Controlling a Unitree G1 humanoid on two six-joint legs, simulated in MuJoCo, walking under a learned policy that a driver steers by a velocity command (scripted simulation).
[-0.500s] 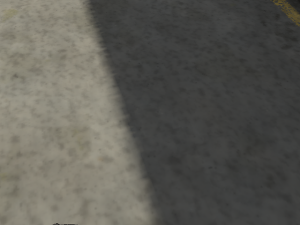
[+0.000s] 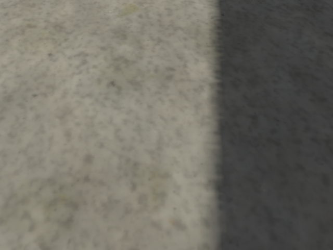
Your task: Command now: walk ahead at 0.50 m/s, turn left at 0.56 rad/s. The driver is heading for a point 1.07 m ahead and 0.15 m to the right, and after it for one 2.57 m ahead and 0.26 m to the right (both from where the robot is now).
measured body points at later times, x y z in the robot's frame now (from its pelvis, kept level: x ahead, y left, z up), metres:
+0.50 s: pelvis +0.28 -0.02 +0.01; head +0.31 -0.03 +0.46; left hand +0.46 +0.20 -0.10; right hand +0.24 -0.28 -0.13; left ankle +0.09 +0.05 -0.71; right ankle +0.40 -0.10 -0.71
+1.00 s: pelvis +0.55 -0.06 +0.02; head +0.59 -0.08 +0.47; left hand +0.60 +0.22 -0.10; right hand +0.70 -0.34 -0.07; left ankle +0.74 +0.01 -0.69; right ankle +0.40 -0.10 -0.71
